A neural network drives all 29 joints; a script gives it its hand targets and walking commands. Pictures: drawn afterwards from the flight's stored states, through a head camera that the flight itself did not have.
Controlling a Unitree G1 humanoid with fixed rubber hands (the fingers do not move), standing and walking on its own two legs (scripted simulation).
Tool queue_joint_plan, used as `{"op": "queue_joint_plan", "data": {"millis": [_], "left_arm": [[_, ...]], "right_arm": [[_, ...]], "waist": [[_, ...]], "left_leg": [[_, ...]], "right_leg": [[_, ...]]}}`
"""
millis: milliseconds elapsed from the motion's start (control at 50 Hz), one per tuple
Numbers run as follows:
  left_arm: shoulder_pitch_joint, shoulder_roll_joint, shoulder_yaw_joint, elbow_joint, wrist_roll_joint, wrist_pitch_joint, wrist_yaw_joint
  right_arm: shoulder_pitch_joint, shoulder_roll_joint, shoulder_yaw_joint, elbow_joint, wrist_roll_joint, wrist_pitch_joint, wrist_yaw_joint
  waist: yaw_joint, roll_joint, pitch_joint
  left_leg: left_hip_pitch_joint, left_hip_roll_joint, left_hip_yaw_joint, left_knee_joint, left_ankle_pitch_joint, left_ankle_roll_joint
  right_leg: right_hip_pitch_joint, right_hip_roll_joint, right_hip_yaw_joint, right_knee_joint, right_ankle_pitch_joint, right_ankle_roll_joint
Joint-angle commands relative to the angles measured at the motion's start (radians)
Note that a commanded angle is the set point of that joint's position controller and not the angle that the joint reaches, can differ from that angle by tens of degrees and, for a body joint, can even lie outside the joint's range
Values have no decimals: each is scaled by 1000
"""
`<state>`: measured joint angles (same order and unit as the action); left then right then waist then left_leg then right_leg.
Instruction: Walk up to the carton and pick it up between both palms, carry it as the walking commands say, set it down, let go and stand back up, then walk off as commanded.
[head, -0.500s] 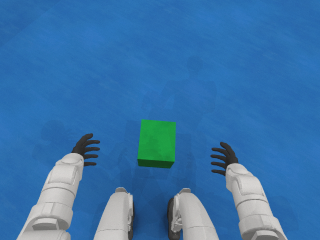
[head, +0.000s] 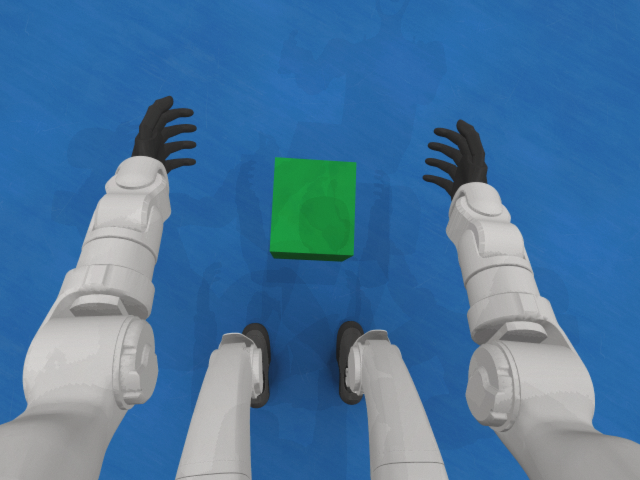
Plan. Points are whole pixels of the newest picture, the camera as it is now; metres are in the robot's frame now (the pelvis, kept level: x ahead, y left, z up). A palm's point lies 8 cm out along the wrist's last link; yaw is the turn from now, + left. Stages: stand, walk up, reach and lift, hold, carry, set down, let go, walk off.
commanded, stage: reach and lift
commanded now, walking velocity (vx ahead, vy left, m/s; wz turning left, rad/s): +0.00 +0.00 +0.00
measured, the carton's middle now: (311, 214) +0.50 -0.03 -0.57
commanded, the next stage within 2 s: none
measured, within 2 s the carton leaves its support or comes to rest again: neither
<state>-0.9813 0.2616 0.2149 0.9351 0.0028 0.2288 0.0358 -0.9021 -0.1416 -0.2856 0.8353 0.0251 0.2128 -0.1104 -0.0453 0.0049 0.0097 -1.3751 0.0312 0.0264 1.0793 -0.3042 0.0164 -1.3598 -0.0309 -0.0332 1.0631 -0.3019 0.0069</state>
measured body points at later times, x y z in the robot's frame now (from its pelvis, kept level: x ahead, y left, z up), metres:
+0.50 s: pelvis +0.02 -0.01 -0.02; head +0.33 -0.01 +0.31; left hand +0.54 +0.17 -0.15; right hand +0.51 -0.20 -0.14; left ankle +0.09 +0.11 -0.63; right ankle +0.09 -0.13 -0.63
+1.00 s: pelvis -0.01 +0.00 -0.17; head +0.33 +0.01 +0.12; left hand +0.54 +0.17 -0.31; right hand +0.52 -0.20 -0.31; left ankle +0.09 +0.12 -0.63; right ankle +0.09 -0.13 -0.63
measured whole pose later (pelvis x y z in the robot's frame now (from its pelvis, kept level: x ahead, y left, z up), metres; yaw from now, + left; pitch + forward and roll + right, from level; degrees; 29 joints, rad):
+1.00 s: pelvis -0.01 +0.00 -0.17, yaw -1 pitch +48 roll -2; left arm -1.28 0.33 0.16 0.97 -0.09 0.13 0.11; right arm -1.19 -0.25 -0.25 0.90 0.11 0.12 -0.13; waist -0.04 0.00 0.00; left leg -2.10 0.02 0.00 1.74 -0.49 0.01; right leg -2.08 -0.03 -0.02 1.73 -0.49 0.01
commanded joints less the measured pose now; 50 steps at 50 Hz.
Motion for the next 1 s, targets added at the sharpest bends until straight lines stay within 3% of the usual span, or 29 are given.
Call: {"op": "queue_joint_plan", "data": {"millis": [0,100,220,340,380,480,560,780,980], "left_arm": [[-276,95,18,-94,-2,-76,6],[-324,85,41,-68,13,-130,4],[-329,90,86,-100,48,-155,-12],[-303,84,124,-122,86,-170,-42],[-315,87,127,-130,91,-172,-49],[-364,66,122,-54,96,-162,-47],[-413,80,121,-26,91,-149,-25],[-517,142,14,-101,-19,-124,50],[-586,165,-64,-52,-101,-120,78]], "right_arm": [[-221,-104,-18,-88,5,-78,6],[-259,-99,-26,-82,5,-132,22],[-267,-84,-49,-140,-27,-147,29],[-244,-45,-77,-184,-66,-143,38],[-256,-39,-83,-195,-76,-140,39],[-301,-33,-103,-112,-90,-135,39],[-356,-59,-120,-69,-96,-132,29],[-467,-174,-32,-105,21,-118,-11],[-536,-226,34,-21,99,-118,-25]], "waist": [[-18,66,-932],[-14,65,-1008],[-8,46,-1149],[0,26,-1143],[0,17,-1125],[-1,33,-946],[-1,49,-950],[-4,63,-1202],[-9,71,-1127]], "left_leg": [[578,-89,-54,-71,293,-25],[562,-94,-72,-43,437,-18],[512,-104,-65,-31,566,-17],[347,-111,-39,-30,512,-20],[292,-111,-31,-23,462,-21],[149,-106,-23,56,274,-29],[70,-105,-19,152,145,-41],[72,-118,-7,421,170,-47],[-35,-100,-14,569,107,-48]], "right_leg": [[287,105,-15,-74,212,9],[239,104,1,-66,333,13],[322,102,10,-59,521,27],[407,95,21,-36,587,39],[414,93,22,-21,563,44],[184,98,1,40,311,44],[71,107,-13,141,183,35],[-73,117,-43,418,166,31],[-237,99,-45,581,91,17]]}}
